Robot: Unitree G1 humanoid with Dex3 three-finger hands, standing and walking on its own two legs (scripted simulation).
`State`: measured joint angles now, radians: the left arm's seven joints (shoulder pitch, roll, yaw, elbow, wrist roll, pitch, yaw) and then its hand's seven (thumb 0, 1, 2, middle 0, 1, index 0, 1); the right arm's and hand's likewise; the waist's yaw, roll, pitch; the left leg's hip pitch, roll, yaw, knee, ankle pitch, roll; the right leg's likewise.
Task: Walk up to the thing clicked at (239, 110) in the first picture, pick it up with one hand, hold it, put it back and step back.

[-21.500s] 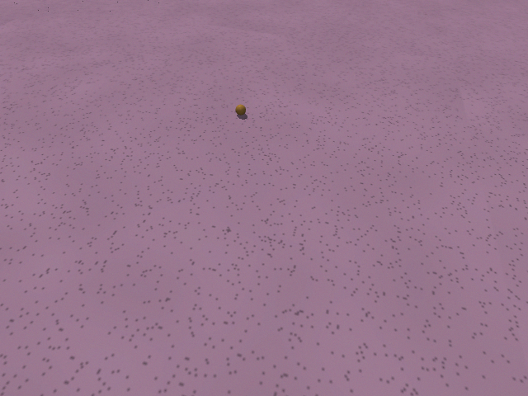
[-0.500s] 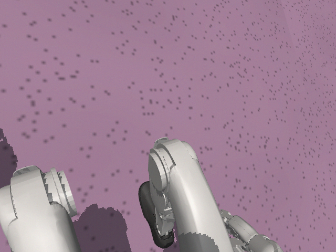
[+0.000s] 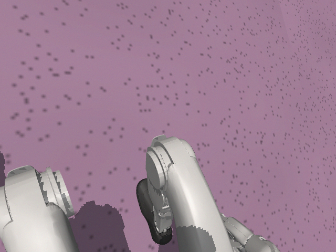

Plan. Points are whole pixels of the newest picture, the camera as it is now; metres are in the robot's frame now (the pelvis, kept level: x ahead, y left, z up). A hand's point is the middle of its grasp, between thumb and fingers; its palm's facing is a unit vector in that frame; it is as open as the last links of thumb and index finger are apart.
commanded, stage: close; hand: left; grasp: from above
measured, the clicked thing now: out of the picture +0.39 +0.36 -0.26
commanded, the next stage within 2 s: settle in 1.58 s
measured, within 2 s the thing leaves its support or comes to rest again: leaves its support in 1.94 s
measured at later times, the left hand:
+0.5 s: hand out of the picture +0.39 +0.35 -0.24, palm faces -0.43 -0.19 -0.88, open 12.4 cm
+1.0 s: hand out of the picture +0.39 +0.34 -0.24, palm faces -0.40 -0.16 -0.90, open 10.0 cm
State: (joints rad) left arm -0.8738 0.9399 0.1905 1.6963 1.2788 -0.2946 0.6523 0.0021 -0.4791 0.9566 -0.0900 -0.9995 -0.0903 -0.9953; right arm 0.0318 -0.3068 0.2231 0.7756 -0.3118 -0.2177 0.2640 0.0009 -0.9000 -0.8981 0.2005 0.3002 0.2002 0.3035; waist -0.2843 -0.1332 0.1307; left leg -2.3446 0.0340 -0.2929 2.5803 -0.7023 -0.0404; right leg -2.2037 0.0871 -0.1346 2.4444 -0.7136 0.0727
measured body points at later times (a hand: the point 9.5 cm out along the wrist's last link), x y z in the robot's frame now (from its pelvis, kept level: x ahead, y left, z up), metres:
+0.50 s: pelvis +0.00 +0.00 +0.00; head +0.24 +0.14 +0.35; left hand +0.40 +0.36 -0.19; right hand +0.09 -0.25 -0.07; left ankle +0.07 +0.14 -0.26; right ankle +0.10 -0.13 -0.26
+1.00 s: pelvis +0.00 +0.00 +0.00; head +0.24 +0.14 +0.35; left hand +0.40 +0.35 -0.19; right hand +0.09 -0.26 -0.06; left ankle +0.07 +0.14 -0.26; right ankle +0.10 -0.13 -0.26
